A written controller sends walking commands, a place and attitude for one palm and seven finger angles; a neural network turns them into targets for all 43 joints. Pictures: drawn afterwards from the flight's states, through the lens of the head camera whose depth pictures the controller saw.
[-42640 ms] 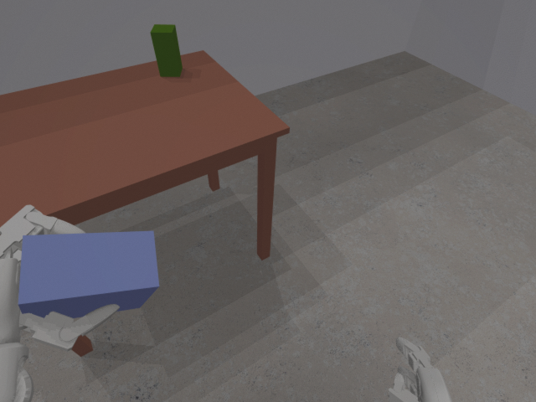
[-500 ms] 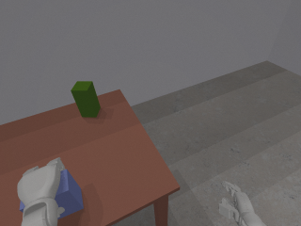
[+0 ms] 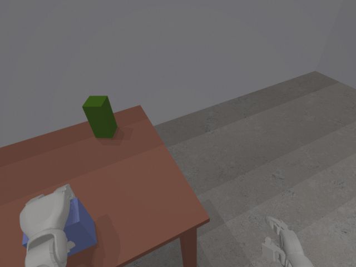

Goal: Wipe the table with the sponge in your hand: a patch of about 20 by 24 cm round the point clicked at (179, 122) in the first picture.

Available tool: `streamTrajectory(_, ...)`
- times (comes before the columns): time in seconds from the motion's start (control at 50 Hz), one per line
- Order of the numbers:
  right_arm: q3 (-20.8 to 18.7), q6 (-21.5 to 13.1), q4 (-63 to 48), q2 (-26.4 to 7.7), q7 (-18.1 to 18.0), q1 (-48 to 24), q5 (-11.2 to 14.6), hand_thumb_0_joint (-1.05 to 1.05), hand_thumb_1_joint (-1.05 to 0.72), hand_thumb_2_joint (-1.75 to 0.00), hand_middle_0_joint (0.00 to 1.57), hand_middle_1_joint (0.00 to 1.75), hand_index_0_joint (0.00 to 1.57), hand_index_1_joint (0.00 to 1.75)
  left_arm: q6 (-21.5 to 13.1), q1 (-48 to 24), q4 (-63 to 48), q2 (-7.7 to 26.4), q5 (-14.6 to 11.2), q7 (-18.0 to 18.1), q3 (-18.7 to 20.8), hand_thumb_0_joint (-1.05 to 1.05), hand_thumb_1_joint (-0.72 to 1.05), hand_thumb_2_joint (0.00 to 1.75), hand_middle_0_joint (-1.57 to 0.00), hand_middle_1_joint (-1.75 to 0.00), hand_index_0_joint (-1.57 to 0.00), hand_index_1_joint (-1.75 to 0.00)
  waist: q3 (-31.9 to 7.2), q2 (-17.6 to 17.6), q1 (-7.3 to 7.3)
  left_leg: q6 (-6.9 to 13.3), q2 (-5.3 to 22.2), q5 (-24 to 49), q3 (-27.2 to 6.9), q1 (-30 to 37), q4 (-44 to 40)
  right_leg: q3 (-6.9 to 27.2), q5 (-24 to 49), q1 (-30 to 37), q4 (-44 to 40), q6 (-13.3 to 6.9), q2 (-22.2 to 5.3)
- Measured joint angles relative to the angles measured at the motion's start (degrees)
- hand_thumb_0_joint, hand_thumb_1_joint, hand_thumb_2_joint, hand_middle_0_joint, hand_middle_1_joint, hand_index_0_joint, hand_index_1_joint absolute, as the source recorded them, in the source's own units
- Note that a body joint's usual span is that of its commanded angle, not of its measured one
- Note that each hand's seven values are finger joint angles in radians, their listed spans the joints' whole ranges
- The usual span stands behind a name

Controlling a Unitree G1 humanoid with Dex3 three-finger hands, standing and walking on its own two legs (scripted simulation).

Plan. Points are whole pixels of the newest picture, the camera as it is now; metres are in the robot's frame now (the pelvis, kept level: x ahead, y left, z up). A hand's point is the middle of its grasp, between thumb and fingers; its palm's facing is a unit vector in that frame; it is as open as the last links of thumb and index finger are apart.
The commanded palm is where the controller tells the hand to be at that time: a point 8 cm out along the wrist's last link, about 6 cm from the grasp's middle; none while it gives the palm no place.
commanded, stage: wipe back along the first lane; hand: left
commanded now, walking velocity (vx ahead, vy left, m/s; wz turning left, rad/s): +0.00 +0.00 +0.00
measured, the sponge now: (67, 235) +0.19 +0.30 -0.03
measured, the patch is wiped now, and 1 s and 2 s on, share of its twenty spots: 1.00 1.00 1.00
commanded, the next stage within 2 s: lift the sponge slowly off the table in 0.18 s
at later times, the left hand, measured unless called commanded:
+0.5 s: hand (59, 225) +0.19 +0.30 +0.03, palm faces +0.01 -0.09 -1.00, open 10.5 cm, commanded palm +0.14 +0.28 +0.07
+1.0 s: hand (58, 232) +0.17 +0.28 +0.04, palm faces +0.00 -0.15 -0.99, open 10.4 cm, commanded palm +0.14 +0.27 +0.11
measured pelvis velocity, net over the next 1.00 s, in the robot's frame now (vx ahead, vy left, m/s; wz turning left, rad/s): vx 0.00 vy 0.01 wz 0.00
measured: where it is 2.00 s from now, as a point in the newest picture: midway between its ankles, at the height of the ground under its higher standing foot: outside the picture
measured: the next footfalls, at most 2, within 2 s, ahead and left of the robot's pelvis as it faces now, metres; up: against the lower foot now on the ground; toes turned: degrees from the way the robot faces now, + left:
none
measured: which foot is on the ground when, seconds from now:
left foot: down 0.00-1.00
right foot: down 0.00-1.00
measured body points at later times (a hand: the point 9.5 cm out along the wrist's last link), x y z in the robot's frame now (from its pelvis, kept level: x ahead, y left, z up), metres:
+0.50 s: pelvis +0.00 +0.00 +0.00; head -0.03 -0.03 +0.45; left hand +0.18 +0.30 +0.08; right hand +0.24 -0.21 -0.07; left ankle -0.01 +0.11 -0.73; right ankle -0.02 -0.12 -0.73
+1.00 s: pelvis +0.00 +0.01 +0.00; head -0.04 -0.03 +0.45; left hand +0.17 +0.29 +0.09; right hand +0.25 -0.19 -0.06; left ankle -0.01 +0.11 -0.73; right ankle -0.02 -0.12 -0.73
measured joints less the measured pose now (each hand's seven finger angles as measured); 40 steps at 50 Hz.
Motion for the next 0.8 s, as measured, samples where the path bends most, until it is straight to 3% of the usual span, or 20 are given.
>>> streamTrajectory(0.36,-0.1,-0.1,-0.2,0.3,0.3,0.2,-0.1,0.02,-0.91,-0.9,0.2,0.3,0.2,0.3,-0.2,1.5,-1.1,-0.3,-0.1,0.6,0.3,0.0,-0.48,1.03,-0.6,-1.38,-0.64,-1.37,-0.4,-0.1,0.0,0.1,0.1,-0.3,0.2,0.0,0.4,0.2,-0.2,-0.1,0.3,0.0,0.1)
streamTrajectory(0.8,0.0,-0.4,-0.7,1.0,0.5,-1.3,-0.8,0.02,-0.91,-0.9,0.2,0.3,0.2,0.3,-0.2,6.2,-8.3,0.6,-1.5,-1.9,-1.3,0.0,-0.49,1.03,-0.62,-1.35,-0.66,-1.35,1.1,0.0,0.82,0.8,-0.3,-0.2,0.6,3.7,-1.2,0.7,0.4,3.9,-2.0,0.6,-0.4)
